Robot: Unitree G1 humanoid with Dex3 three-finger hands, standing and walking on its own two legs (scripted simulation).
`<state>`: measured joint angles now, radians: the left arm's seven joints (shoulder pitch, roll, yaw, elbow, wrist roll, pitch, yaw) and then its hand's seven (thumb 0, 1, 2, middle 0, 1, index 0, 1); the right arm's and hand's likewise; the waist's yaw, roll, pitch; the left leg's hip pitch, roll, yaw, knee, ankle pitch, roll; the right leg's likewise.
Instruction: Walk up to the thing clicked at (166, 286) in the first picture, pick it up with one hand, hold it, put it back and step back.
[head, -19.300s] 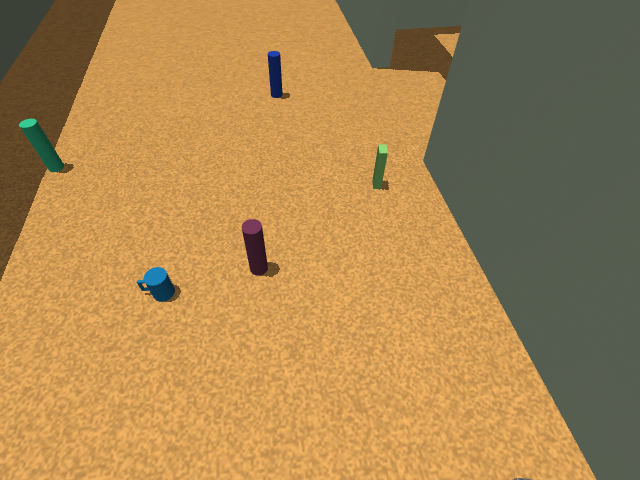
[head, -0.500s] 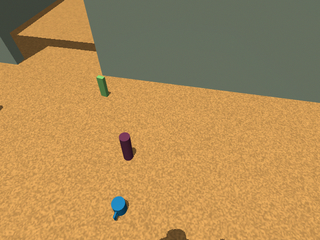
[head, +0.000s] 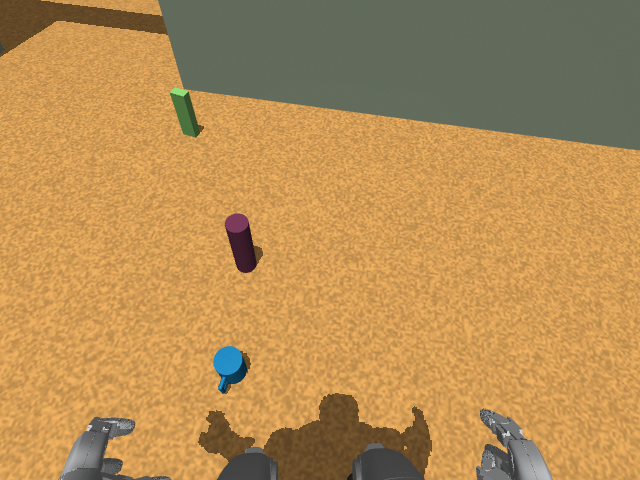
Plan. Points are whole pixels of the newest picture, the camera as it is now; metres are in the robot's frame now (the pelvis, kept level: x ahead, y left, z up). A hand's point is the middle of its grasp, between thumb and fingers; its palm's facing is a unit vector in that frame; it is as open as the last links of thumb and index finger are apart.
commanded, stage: rise first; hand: left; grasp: from above
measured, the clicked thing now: (228, 371) +0.41 +0.23 -0.67
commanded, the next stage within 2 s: none
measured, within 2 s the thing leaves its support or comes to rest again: neither
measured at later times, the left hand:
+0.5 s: hand (143, 470) +0.15 +0.27 -0.25, palm faces -0.33 -0.75 -0.57, open 14.0 cm
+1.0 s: hand (179, 397) +0.29 +0.28 -0.43, palm faces -0.47 -0.30 -0.83, open 13.9 cm
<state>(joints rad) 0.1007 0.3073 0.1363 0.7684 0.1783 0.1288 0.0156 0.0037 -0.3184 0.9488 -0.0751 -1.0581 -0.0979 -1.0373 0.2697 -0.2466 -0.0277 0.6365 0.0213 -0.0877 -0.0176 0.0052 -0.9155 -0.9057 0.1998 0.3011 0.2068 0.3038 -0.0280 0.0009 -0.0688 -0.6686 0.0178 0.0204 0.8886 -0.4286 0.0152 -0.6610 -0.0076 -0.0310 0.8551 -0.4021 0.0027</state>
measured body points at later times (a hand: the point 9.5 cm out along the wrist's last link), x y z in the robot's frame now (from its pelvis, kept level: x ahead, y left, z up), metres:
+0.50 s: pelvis -0.02 +0.00 -0.10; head +0.11 +0.02 +0.33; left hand +0.17 +0.31 -0.21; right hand +0.18 -0.25 -0.19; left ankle +0.00 +0.11 -0.69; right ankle +0.01 -0.12 -0.69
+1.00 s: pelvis -0.08 -0.01 -0.29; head +0.13 +0.01 +0.11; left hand +0.31 +0.29 -0.38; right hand +0.02 -0.29 -0.42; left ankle +0.00 +0.11 -0.69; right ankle +0.01 -0.12 -0.69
